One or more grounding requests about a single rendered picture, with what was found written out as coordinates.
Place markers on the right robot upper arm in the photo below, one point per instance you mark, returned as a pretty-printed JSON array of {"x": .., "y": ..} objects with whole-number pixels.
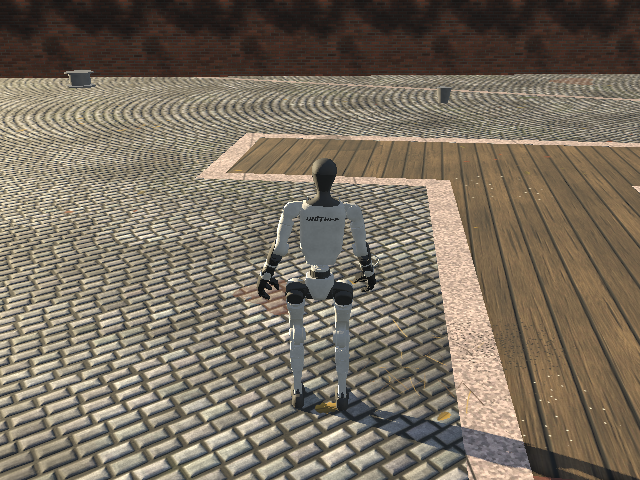
[{"x": 354, "y": 213}]

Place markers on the robot shin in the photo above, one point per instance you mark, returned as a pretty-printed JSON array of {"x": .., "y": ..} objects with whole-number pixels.
[
  {"x": 342, "y": 365},
  {"x": 296, "y": 361}
]

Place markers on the robot left hand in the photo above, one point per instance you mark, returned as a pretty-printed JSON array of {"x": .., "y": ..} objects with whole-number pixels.
[{"x": 261, "y": 284}]

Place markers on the right robot shin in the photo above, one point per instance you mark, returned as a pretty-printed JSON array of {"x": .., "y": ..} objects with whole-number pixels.
[{"x": 342, "y": 365}]

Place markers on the robot right hand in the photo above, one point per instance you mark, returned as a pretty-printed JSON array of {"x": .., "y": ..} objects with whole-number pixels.
[{"x": 361, "y": 278}]

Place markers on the left robot shin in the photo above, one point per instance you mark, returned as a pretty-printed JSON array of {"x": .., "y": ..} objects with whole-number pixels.
[{"x": 296, "y": 361}]

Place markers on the left robot upper arm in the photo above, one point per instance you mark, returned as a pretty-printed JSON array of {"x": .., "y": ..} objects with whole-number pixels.
[{"x": 290, "y": 211}]

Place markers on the right robot forearm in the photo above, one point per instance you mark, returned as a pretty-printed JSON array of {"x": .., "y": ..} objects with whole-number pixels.
[{"x": 366, "y": 263}]

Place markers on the left robot forearm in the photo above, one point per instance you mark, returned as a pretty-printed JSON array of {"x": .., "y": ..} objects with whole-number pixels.
[{"x": 271, "y": 263}]

